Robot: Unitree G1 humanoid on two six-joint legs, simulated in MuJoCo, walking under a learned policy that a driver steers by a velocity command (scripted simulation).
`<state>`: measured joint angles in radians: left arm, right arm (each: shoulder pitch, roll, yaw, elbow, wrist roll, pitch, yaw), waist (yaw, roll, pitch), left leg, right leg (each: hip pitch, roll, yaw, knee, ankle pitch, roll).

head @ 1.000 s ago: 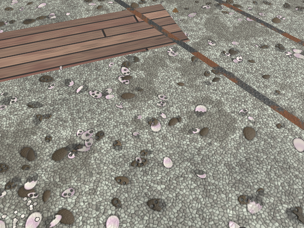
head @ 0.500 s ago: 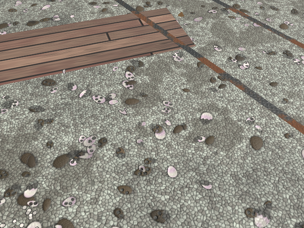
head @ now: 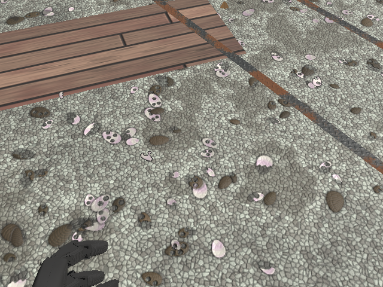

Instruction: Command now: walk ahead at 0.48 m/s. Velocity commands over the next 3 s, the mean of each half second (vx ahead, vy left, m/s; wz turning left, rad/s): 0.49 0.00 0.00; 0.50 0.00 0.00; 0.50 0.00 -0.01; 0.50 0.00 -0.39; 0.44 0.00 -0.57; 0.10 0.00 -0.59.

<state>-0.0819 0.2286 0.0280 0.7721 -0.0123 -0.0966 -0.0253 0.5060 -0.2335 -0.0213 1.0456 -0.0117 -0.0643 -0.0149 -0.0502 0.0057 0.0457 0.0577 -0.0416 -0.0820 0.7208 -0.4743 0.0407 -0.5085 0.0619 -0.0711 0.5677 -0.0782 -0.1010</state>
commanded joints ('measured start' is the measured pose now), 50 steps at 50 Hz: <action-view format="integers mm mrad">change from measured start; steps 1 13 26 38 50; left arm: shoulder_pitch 388 322 484 191 111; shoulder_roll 157 190 103 94 151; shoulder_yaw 53 47 8 29 47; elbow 92 134 140 60 12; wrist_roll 2 5 -2 7 -6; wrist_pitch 9 -17 -11 19 -9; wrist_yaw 6 27 21 22 -21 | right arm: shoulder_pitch -8 -352 -17 -180 -114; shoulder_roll -107 -83 -271 -161 -204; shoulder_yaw -17 -31 -94 -57 -75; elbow -104 -239 -181 -167 -97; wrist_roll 43 12 15 12 27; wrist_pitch -55 -21 -39 -43 3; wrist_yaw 28 -5 33 19 -3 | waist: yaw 163 67 -60 30 80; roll -149 -40 262 60 93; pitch -267 14 -367 -17 -55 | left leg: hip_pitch -720 -640 297 -141 61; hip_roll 20 192 448 243 288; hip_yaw -86 38 -634 -16 40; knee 718 57 -432 -600 -357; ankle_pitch -42 487 149 588 981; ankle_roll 15 -64 260 161 106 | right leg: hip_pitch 796 221 -211 -193 80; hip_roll -409 -232 -21 -186 -64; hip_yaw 751 203 147 109 20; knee -283 -497 652 220 -86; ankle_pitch -246 -62 -485 79 10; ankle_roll -260 -139 66 100 3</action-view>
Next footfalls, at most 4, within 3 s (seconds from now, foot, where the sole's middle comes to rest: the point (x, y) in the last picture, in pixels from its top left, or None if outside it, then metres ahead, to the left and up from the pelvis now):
0.48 left None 0.40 0.18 -0.75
1.02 right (202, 213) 0.71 -0.05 -0.75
1.58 left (140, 150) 1.01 0.19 -0.75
2.12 right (207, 109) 1.24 -0.11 -0.75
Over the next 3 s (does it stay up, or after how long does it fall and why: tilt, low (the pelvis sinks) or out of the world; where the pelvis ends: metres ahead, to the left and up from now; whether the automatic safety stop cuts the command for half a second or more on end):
stays up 1.38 -0.10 0.02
